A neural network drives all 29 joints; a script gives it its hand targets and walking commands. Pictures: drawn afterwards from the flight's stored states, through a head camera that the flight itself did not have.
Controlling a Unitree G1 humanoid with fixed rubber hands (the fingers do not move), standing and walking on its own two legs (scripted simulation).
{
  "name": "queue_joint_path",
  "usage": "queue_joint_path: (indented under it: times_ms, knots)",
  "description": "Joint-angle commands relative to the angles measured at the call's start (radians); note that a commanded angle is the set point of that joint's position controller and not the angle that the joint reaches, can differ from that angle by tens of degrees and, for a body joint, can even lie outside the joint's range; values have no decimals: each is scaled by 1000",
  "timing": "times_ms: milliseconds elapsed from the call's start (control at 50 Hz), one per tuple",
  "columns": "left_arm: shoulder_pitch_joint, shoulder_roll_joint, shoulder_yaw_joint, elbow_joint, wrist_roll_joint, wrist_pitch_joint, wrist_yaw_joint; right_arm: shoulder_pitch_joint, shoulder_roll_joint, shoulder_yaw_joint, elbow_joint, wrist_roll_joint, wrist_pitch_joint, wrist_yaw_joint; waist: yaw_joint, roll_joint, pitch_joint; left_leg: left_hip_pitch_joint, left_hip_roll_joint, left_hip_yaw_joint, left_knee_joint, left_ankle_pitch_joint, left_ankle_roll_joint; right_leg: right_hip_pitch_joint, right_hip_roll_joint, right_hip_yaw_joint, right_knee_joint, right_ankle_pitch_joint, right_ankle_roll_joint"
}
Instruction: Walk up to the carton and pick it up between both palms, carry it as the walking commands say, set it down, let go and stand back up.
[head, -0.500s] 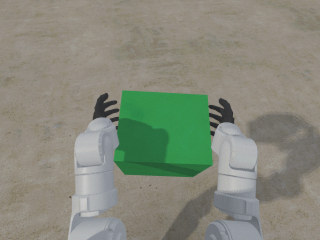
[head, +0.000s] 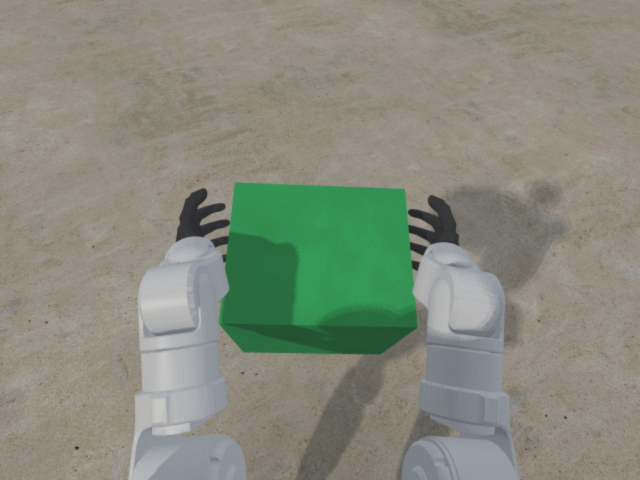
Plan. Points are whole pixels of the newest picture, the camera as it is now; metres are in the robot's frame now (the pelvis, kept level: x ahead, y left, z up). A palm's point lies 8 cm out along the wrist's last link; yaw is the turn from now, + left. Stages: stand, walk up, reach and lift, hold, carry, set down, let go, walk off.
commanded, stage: carry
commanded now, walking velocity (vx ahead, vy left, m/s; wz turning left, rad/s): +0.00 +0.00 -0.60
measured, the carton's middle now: (316, 278) +0.36 +0.03 +0.03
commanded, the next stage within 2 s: none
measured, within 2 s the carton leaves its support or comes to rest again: neither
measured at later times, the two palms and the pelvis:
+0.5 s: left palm (288, 294) +0.28 +0.06 +0.12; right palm (567, 372) +0.21 -0.21 +0.12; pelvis -0.08 +0.00 +0.01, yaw -17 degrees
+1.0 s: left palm (442, 385) +0.19 -0.09 +0.11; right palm out of the picture +0.03 -0.32 +0.12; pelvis -0.16 +0.00 +0.00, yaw -35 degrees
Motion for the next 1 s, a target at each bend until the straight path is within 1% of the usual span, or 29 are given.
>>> queue_joint_path:
  times_ms: [0, 20, 40, 60, 80, 140, 260, 300, 320, 340, 360, 380, 400, 420, 440, 460, 500, 580, 620, 640, 660, 680, 700, 740, 780, 860, 920, 960, 980]
  knots:
    - [-506, -898, -634, 87, -312, 30, -201, -466, 754, 560, 63, 271, 23, 170, -47, 105, -379, 201, 125, -60, 26, 349, -3, 173, -60, 100, -302, 239, -20]
    - [-465, -892, -622, 97, -299, 31, -205, -435, 762, 568, 58, 267, 31, 173, -45, -134, -382, -36, 31, -41, 151, -36, -66, 313, -249, 360, -265, 722, -110]
    - [-541, -890, -617, 87, -305, 20, -208, -572, 771, 608, 13, 299, 26, 180, -44, -296, -370, -192, -55, -74, 265, -340, -111, 372, -313, 498, -221, 1032, -205]
    - [-543, -903, -625, 53, -316, 17, -213, -597, 805, 636, 1, 323, 22, 185, -44, -213, -382, -221, -57, -136, 337, -348, -110, 410, -303, 452, -179, 1117, -223]
    - [-573, -903, -616, 40, -309, 8, -213, -653, 826, 661, -9, 348, 15, 188, -44, -161, -394, -224, -64, -156, 365, -300, -101, 402, -283, 407, -175, 1064, -215]
    - [-589, -891, -590, 28, -274, -10, -203, -693, 863, 686, 5, 390, 6, 198, -41, -156, -438, -208, -84, -180, 360, -207, -83, 406, -229, 344, -177, 917, -205]
    - [-519, -864, -575, 20, -237, -4, -180, -646, 859, 675, 29, 399, 15, 196, -29, -159, -463, -95, -156, -179, 157, -192, -61, 360, -213, 420, -239, 724, -205]
    - [-527, -861, -584, 17, -242, 1, -177, -631, 852, 661, 39, 389, 20, 195, -31, -167, -463, -5, -174, -168, 31, -171, -51, 311, -187, 422, -249, 649, -179]
    - [-535, -862, -591, 15, -246, 4, -177, -610, 851, 651, 49, 383, 22, 194, -43, -160, -464, 82, -173, -156, -85, -120, -43, 259, -159, 398, -236, 580, -149]
    - [-526, -866, -598, 18, -250, 9, -177, -577, 853, 638, 59, 375, 24, 195, -57, -133, -469, 223, -132, -170, -206, -19, -26, 158, -133, 362, -206, 489, -107]
    - [-506, -878, -605, 27, -248, 15, -180, -547, 844, 624, 69, 366, 26, 196, -63, -3, -439, 343, 16, -314, -321, 14, 20, 6, -68, 295, -97, 333, -66]
    - [-564, -891, -626, 25, -257, 16, -182, -580, 809, 605, 80, 349, 16, 195, -59, 302, -371, 356, 255, -556, -359, 198, 121, -201, 48, 156, 54, 23, -14]
    - [-581, -899, -636, 8, -266, 16, -183, -586, 823, 618, 47, 353, 15, 198, -56, 300, -339, 334, 336, -549, -334, 367, 194, -245, 36, 88, 268, -151, -11]
    - [-647, -906, -647, 2, -286, 14, -189, -622, 821, 616, 36, 337, 12, 195, -57, 189, -313, 272, 295, -469, -308, 455, 184, -205, 4, 91, 372, -129, -9]
    - [-678, -918, -656, 16, -302, 10, -193, -643, 818, 610, 36, 322, 8, 192, -54, 118, -304, 247, 240, -369, -290, 446, 157, -183, -8, 92, 403, -87, -8]
    - [-689, -935, -672, 31, -319, 8, -197, -658, 806, 598, 27, 310, 1, 189, -54, 127, -293, 250, 184, -277, -270, 442, 124, -179, -13, 84, 374, -46, -3]
    - [-659, -951, -687, 59, -333, 9, -198, -625, 776, 568, 21, 292, -1, 182, -58, 191, -309, 297, 133, -180, -212, 516, 96, -143, 11, 32, 274, -44, 15]
    - [-602, -926, -651, 100, -318, 24, -188, -536, 739, 534, 47, 266, 17, 168, -83, 255, -359, 361, 158, -148, -109, 655, 91, -62, 43, -50, 47, -55, 25]
    - [-561, -926, -631, 127, -308, 32, -191, -511, 737, 532, 61, 263, 25, 167, -70, 237, -373, 362, 145, -101, -26, 627, 42, 26, 44, -67, -206, 114, 20]
    - [-541, -925, -620, 142, -300, 33, -194, -505, 741, 534, 75, 267, 26, 168, -60, 191, -383, 288, 131, -81, 32, 539, 0, 133, -3, 23, -295, 199, 6]
    - [-512, -922, -606, 155, -293, 32, -201, -502, 746, 542, 84, 269, 27, 168, -52, 82, -389, 125, 106, -90, 118, 265, -48, 279, -119, 192, -315, 472, -34]
    - [-545, -914, -594, 146, -285, 19, -203, -571, 770, 584, 39, 290, 27, 179, -52, -273, -380, -150, -32, -53, 245, -266, -116, 396, -307, 475, -212, 1044, -161]
    - [-584, -918, -599, 114, -306, 14, -208, -647, 799, 618, 23, 321, 21, 181, -47, -259, -391, -219, -49, -124, 339, -393, -124, 456, -301, 457, -163, 1215, -215]
    - [-635, -918, -584, 65, -291, -8, -207, -756, 851, 675, -4, 375, 3, 191, -45, -167, -418, -213, -64, -174, 388, -291, -102, 426, -262, 375, -175, 1028, -196]
    - [-629, -917, -577, 40, -268, -18, -199, -751, 885, 692, 0, 403, -1, 200, -42, -167, -451, -200, -74, -188, 373, -214, -87, 424, -223, 335, -178, 905, -189]
    - [-550, -891, -562, 24, -232, -17, -181, -689, 886, 690, 18, 417, 5, 202, -32, -150, -480, -142, -126, -182, 259, -207, -75, 401, -219, 384, -214, 763, -199]
    - [-534, -869, -568, 23, -225, -6, -174, -667, 861, 674, 30, 399, 15, 198, -29, -158, -467, -64, -164, -184, 134, -201, -58, 339, -202, 425, -256, 617, -184]
    - [-546, -862, -577, 23, -231, 2, -172, -640, 849, 654, 44, 384, 22, 195, -40, -161, -462, 67, -174, -172, -47, -153, -42, 251, -159, 408, -258, 483, -137]
    - [-543, -861, -583, 27, -234, 8, -173, -611, 845, 639, 55, 374, 25, 195, -54, -141, -465, 192, -146, -178, -172, -73, -28, 165, -132, 377, -239, 392, -98]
